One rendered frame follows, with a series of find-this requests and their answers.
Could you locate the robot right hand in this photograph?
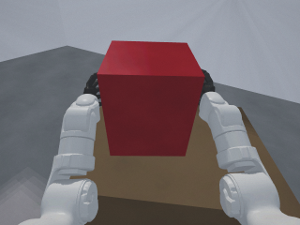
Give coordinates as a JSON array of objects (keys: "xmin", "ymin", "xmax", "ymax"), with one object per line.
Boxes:
[{"xmin": 198, "ymin": 69, "xmax": 216, "ymax": 105}]

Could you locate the pedestal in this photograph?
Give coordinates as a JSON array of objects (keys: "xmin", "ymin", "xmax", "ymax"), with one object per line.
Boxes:
[{"xmin": 69, "ymin": 105, "xmax": 300, "ymax": 225}]

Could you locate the left robot upper arm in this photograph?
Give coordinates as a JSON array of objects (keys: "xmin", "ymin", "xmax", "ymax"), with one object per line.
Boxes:
[{"xmin": 18, "ymin": 178, "xmax": 98, "ymax": 225}]

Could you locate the right robot forearm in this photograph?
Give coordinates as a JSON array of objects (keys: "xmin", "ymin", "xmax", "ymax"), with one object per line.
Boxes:
[{"xmin": 199, "ymin": 91, "xmax": 280, "ymax": 208}]

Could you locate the robot left hand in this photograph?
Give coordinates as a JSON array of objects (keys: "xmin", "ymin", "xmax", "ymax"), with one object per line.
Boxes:
[{"xmin": 83, "ymin": 72, "xmax": 102, "ymax": 107}]

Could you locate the right robot upper arm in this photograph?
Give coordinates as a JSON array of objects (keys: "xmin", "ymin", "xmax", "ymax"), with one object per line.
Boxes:
[{"xmin": 219, "ymin": 171, "xmax": 300, "ymax": 225}]

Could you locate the left robot forearm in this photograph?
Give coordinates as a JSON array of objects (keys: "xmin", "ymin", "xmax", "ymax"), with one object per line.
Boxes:
[{"xmin": 40, "ymin": 94, "xmax": 100, "ymax": 215}]

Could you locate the carton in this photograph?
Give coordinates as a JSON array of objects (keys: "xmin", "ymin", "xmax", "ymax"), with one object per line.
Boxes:
[{"xmin": 97, "ymin": 40, "xmax": 205, "ymax": 157}]

